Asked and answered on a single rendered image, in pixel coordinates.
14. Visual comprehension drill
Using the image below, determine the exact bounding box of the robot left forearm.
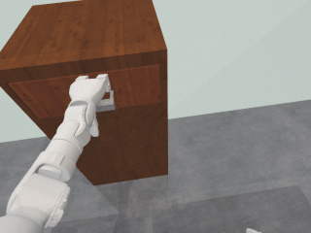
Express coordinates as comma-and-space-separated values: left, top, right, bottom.
6, 97, 96, 214

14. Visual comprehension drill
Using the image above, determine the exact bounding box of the handle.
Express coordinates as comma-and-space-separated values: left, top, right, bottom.
68, 90, 116, 113

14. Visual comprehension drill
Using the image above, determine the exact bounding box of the drawer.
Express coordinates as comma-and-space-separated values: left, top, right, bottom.
9, 64, 161, 118

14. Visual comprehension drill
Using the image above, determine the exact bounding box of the left robot hand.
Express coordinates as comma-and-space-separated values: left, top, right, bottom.
69, 74, 111, 137

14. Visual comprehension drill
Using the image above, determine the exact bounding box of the cabinet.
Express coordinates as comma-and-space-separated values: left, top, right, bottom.
0, 0, 168, 185

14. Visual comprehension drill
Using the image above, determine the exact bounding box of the robot left upper arm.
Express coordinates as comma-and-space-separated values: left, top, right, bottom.
0, 173, 71, 233

